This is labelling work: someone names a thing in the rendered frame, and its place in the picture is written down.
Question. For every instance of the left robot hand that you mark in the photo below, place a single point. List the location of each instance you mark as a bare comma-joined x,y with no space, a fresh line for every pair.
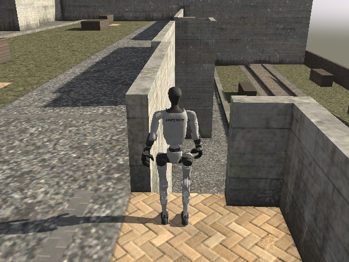
144,159

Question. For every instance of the right robot forearm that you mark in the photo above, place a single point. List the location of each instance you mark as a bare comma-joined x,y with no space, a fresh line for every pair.
198,143

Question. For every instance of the left robot upper arm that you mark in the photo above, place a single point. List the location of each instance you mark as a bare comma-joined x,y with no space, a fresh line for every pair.
155,124

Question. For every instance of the robot head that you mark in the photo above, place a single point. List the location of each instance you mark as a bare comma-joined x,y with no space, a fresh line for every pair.
175,94

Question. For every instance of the right robot hand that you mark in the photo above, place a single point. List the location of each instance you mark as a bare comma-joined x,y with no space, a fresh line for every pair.
200,153

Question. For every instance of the robot left foot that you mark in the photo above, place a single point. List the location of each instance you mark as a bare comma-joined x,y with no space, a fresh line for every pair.
164,220

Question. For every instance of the left robot forearm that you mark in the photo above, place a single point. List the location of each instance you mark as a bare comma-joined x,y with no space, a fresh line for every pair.
148,146

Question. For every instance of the right robot upper arm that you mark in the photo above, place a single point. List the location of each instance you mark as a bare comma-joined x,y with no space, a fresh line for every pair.
194,124

